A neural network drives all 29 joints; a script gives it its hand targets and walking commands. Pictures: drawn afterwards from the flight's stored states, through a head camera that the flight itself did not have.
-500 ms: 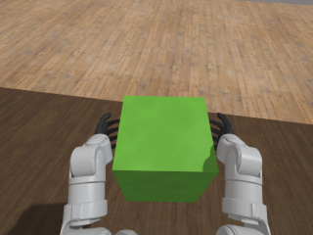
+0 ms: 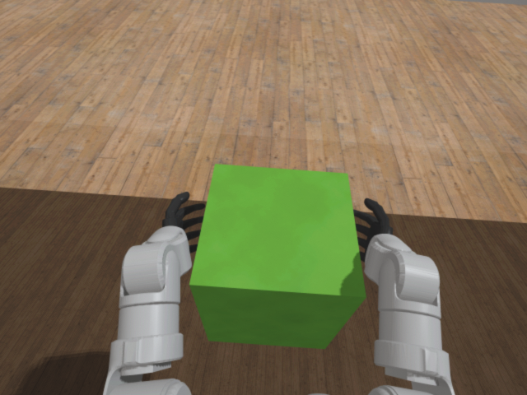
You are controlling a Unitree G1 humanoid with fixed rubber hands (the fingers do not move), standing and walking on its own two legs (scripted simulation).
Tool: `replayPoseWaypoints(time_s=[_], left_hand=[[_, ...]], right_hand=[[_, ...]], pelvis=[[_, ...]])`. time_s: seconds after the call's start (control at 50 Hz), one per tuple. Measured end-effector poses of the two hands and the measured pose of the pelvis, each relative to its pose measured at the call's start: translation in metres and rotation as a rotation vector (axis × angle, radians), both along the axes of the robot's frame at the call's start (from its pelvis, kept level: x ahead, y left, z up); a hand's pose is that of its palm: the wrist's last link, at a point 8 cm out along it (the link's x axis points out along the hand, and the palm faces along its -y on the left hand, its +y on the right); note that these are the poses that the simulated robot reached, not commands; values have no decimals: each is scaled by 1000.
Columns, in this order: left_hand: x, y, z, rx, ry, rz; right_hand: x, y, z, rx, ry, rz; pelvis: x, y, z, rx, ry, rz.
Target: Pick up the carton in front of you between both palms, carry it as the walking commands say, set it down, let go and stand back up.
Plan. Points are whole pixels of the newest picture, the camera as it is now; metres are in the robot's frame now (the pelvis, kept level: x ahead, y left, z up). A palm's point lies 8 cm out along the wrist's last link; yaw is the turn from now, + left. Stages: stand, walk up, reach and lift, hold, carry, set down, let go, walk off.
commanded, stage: carry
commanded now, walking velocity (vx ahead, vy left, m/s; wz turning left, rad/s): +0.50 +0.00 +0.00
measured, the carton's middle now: (273, 262) +0.33 -0.01 +0.00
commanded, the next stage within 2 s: none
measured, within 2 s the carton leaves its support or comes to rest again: neither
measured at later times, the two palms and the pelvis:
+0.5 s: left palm (203, 138) +0.62 +0.14 +0.04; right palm (338, 133) +0.63 -0.16 +0.04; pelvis +0.30 -0.03 -0.06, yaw +1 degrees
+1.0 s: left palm (200, 83) +0.92 +0.18 -0.01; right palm (303, 85) +0.92 -0.12 -0.01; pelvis +0.59 +0.03 -0.11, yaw +1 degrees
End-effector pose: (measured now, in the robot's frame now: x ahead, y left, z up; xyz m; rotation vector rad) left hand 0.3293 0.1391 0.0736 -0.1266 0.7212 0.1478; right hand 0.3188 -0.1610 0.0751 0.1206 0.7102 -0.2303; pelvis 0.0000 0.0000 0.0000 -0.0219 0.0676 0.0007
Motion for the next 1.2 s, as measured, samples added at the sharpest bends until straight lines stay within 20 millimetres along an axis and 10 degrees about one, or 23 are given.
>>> replayPoseWaypoints(time_s=[0.32, 0.42, 0.6, 0.78, 0.92, 1.06, 1.2], left_hand=[[199, -12, 10, 42, -177, 7], [263, -11, -11, 84, -182, 35], [328, 6, -49, 23, -18, 108], [444, 23, -34, 42, -121, 89], [552, 46, -55, 45, -191, 52], [619, 42, -97, -1, -21, 4], [694, 38, -101, -10, -57, -10]], right_hand=[[201, -15, 15, -27, -172, -1], [279, -15, -10, -20, -178, 56], [366, 7, -51, 31, -18, 100], [474, 21, -42, 6, -121, 84], [574, 42, -55, -63, -189, 64], [620, 41, -97, 2, -19, 1], [692, 38, -96, 0, -52, -23]], pelvis=[[193, -9, -24, 26, 12, 18], [260, -18, -62, 15, -4, 14], [345, -26, -52, 35, 6, 25], [449, -4, -57, 18, 15, 13], [553, 22, -108, 6, -10, 1], [618, 41, -105, 1, 0, 1], [685, 46, -99, -2, 15, -5]])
